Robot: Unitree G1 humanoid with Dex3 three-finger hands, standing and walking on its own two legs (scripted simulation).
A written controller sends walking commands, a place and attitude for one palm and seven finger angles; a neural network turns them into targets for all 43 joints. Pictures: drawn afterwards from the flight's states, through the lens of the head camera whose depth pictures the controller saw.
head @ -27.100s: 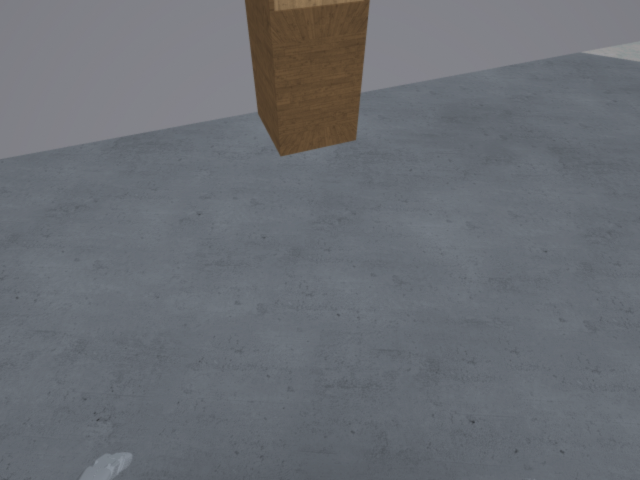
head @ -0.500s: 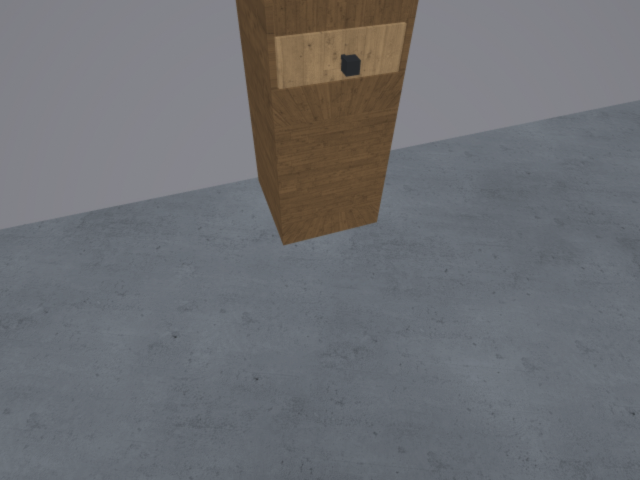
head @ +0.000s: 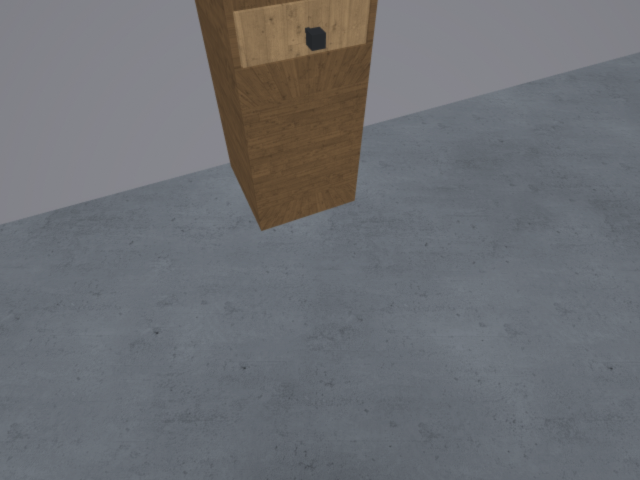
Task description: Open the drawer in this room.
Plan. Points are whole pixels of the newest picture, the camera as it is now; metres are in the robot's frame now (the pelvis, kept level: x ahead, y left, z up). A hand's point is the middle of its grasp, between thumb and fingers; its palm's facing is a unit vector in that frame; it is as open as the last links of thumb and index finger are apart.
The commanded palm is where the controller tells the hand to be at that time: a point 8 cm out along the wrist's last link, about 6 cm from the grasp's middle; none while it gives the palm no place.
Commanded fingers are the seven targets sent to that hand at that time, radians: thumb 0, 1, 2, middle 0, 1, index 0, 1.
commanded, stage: walk to a spot facing it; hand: left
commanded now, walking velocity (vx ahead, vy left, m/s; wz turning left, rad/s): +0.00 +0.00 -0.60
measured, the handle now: (312, 35) +1.16 +0.11 +0.00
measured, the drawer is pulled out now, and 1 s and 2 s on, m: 0.00 0.00 0.00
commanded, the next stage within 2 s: none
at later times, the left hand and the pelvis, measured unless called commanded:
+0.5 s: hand out of the picture +0.08 +0.17 -0.16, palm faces -0.16 -0.96 -0.24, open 7.4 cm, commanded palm none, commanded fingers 0.00 0.90 0.90 -0.20 -0.30 -0.20 -0.30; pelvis +0.01 -0.02 +0.01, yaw -14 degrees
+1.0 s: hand (271, 360) +0.32 +0.11 -0.16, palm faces -0.54 -0.82 -0.17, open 7.4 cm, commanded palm none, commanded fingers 0.00 0.90 0.90 -0.20 -0.30 -0.20 -0.30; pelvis +0.13 -0.01 +0.01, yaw -34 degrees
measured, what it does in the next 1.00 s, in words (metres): walks ahead, turning right: left foot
